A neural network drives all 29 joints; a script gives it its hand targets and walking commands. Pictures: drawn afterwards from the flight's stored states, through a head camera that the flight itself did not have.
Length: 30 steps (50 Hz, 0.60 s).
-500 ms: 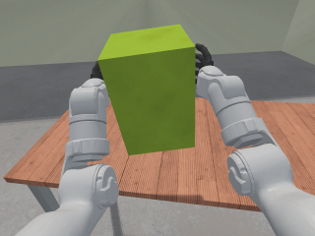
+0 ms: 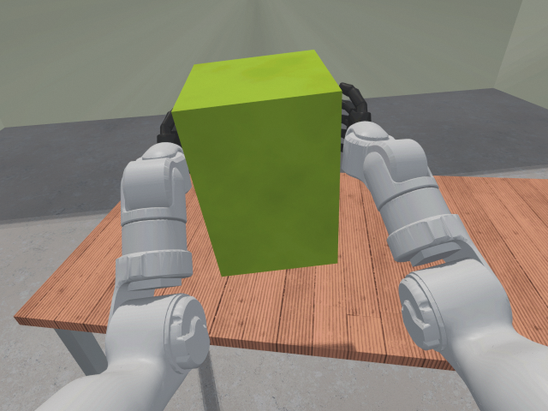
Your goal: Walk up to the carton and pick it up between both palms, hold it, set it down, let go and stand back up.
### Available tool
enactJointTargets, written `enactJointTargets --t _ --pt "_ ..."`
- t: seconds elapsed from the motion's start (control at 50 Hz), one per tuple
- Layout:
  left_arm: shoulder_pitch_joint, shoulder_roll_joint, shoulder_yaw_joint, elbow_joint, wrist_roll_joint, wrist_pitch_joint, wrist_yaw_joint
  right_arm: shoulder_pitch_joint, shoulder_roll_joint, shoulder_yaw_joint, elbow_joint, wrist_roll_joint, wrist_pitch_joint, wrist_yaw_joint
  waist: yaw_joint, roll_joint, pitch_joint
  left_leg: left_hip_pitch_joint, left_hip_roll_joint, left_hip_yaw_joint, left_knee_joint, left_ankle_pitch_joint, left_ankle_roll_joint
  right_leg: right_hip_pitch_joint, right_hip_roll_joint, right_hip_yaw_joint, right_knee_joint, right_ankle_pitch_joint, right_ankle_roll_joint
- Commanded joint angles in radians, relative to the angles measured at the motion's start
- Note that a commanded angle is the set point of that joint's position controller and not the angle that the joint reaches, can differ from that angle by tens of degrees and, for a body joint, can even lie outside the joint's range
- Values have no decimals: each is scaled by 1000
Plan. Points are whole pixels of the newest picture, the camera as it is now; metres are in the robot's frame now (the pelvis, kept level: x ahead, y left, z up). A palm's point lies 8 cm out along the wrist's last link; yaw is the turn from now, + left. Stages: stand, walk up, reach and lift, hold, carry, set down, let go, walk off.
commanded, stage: hold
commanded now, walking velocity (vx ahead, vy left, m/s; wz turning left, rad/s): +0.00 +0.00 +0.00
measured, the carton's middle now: (266, 165) +0.35 +0.00 +0.27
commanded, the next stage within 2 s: none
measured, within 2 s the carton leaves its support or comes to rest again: neither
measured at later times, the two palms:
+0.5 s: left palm (172, 160) +0.37 +0.13 +0.27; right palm (353, 133) +0.37 -0.13 +0.30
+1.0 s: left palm (175, 156) +0.37 +0.12 +0.28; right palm (356, 133) +0.37 -0.13 +0.30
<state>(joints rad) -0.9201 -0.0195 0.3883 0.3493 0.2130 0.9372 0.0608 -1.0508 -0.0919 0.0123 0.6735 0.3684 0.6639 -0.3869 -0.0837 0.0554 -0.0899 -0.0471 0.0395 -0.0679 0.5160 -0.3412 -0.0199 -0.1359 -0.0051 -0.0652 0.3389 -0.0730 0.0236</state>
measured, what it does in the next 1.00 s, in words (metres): stands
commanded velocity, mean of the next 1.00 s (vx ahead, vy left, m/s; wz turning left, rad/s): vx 0.00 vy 0.00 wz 0.00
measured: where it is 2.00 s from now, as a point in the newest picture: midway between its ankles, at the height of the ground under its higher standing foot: outside the picture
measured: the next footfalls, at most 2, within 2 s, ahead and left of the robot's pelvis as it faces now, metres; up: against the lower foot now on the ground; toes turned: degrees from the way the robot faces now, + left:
none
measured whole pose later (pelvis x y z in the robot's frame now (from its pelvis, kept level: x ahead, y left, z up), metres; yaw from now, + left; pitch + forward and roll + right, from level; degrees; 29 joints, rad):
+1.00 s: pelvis +0.00 +0.00 +0.00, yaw +0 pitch -7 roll -3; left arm -0.94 -0.01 0.38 0.39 0.21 0.91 0.07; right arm -1.08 -0.10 0.01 0.71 0.37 0.66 -0.38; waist -0.09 0.04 -0.10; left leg -0.06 0.04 -0.07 0.51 -0.34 -0.02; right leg -0.14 0.00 -0.06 0.33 -0.07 0.02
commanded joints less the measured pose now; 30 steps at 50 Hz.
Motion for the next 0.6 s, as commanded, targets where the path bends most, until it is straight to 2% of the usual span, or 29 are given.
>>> enactJointTargets --t 0.0,0.02,0.04,0.06,0.08,0.1,0.12,0.14,0.18,0.2,0.22,0.24,0.26,0.28,0.3,0.32,0.34,0.36,0.38,0.4,0.42,0.44,0.46,0.48,0.5,0.52,0.54,0.56,0.58 --pt "-1106 -593 -476 -158 -171 -145 -116 -1027 850 279 -385 176 -27 175 -6 -8 -499 -309 -93 35 -194 198 -19 497 126 23 54 131 49" --pt "-1123 -580 -453 -103 -157 -141 -114 -1034 828 255 -308 159 -23 180 -14 -6 -424 -352 -90 36 -205 146 -10 467 131 21 58 75 46" --pt "-1132 -579 -446 -103 -158 -147 -119 -1028 844 239 -309 151 -26 185 -11 -5 -425 -363 -89 34 -215 131 -6 477 127 23 57 66 44" --pt "-1089 -587 -439 -92 -151 -142 -120 -1009 829 233 -298 152 -30 188 -10 1 -440 -359 -86 33 -204 166 -11 499 126 22 62 98 40" --pt "-1125 -589 -436 -106 -149 -145 -123 -1042 836 246 -309 159 -32 187 -10 0 -454 -348 -88 31 -207 182 -13 497 128 18 61 108 42" --pt "-1092 -591 -434 -87 -150 -141 -125 -1017 811 228 -280 150 -26 186 -28 4 -448 -351 -91 29 -208 178 -14 500 129 18 60 107 40" --pt "-1106 -562 -425 -88 -144 -145 -124 -1012 816 231 -252 159 -22 188 -14 14 -428 -362 -88 36 -220 163 -13 495 130 21 65 98 40" --pt "-1127 -563 -415 -98 -139 -150 -123 -1021 828 229 -253 160 -26 190 -16 35 -444 -355 -84 37 -219 164 -17 505 126 24 68 99 39" --pt "-1088 -598 -434 -114 -139 -147 -119 -997 812 231 -240 167 -32 192 -24 61 -468 -326 -84 28 -199 235 -31 507 130 24 73 143 32" --pt "-1106 -601 -446 -89 -152 -149 -122 -1022 816 233 -240 168 -36 191 -25 44 -449 -331 -86 34 -192 237 -38 493 127 19 63 139 30" --pt "-1120 -595 -439 -83 -149 -153 -125 -1057 824 250 -266 174 -45 188 -12 43 -478 -324 -96 29 -179 255 -39 504 120 31 61 157 33" --pt "-1123 -608 -453 -141 -153 -159 -120 -1029 828 242 -268 170 -50 188 -23 59 -521 -290 -93 31 -169 287 -50 514 124 24 63 183 34" --pt "-1103 -615 -461 -157 -153 -157 -114 -1003 837 258 -278 188 -48 188 -10 72 -523 -275 -89 31 -172 322 -52 518 125 22 66 212 34" --pt "-1114 -607 -463 -158 -154 -158 -113 -984 830 271 -257 197 -44 186 -14 57 -502 -277 -94 30 -152 355 -60 522 116 27 67 238 34" --pt "-1141 -603 -465 -150 -157 -156 -112 -989 828 252 -248 186 -45 184 -34 58 -501 -277 -103 26 -150 335 -59 504 119 27 59 223 38" --pt "-1125 -625 -486 -193 -164 -161 -110 -955 829 252 -264 188 -48 184 -41 60 -531 -258 -98 24 -146 364 -66 516 122 26 59 244 36" --pt "-1119 -619 -487 -168 -165 -162 -111 -990 838 262 -270 197 -48 180 -23 38 -501 -267 -104 23 -145 340 -59 483 121 24 53 217 40" --pt "-1144 -601 -480 -174 -163 -165 -111 -986 835 255 -273 182 -47 180 -27 57 -513 -261 -95 35 -148 324 -59 491 121 25 61 216 40" --pt "-1155 -615 -501 -198 -178 -168 -109 -984 847 256 -291 186 -47 179 -36 41 -518 -280 -100 28 -156 309 -55 508 123 18 58 216 46" --pt "-1134 -607 -493 -185 -172 -167 -112 -1002 853 273 -308 204 -48 178 -13 40 -507 -288 -98 28 -160 313 -53 506 120 24 67 221 44" --pt "-1121 -606 -489 -142 -169 -161 -115 -1004 847 258 -302 182 -45 176 -30 15 -486 -289 -104 33 -162 272 -48 483 122 24 53 187 48" --pt "-1127 -624 -504 -203 -181 -164 -110 -1012 860 273 -355 190 -52 176 -19 23 -543 -272 -101 28 -155 306 -45 511 124 22 58 213 45" --pt "-1133 -612 -513 -188 -187 -164 -111 -1023 861 281 -360 189 -48 175 -30 5 -527 -285 -108 26 -152 289 -45 506 120 23 59 210 50" --pt "-1156 -631 -511 -218 -191 -169 -107 -1042 870 283 -366 194 -51 173 -12 26 -543 -275 -102 22 -152 316 -51 500 120 27 60 219 45" --pt "-1156 -602 -490 -176 -186 -167 -106 -1037 864 283 -351 191 -45 173 -16 -11 -496 -308 -105 18 -160 270 -38 498 125 31 52 199 49" --pt "-1130 -612 -495 -194 -188 -165 -102 -1005 868 284 -345 187 -44 173 -15 12 -524 -282 -105 23 -157 295 -42 516 120 30 61 224 47" --pt "-1103 -599 -484 -166 -178 -159 -103 -994 854 284 -346 192 -39 172 -18 -13 -499 -286 -105 22 -163 281 -41 501 123 29 56 204 49" --pt "-1109 -609 -485 -143 -172 -155 -109 -1007 848 278 -336 193 -38 170 -15 7 -486 -293 -107 23 -161 265 -42 487 114 32 48 181 46" --pt "-1094 -602 -469 -148 -165 -154 -112 -1015 863 285 -350 194 -36 173 -2 -1 -493 -284 -107 29 -166 265 -38 484 121 26 51 180 47"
